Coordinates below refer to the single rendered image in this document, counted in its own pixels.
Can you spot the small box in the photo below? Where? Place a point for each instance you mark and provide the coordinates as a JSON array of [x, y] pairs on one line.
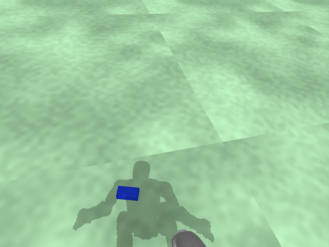
[[127, 193]]

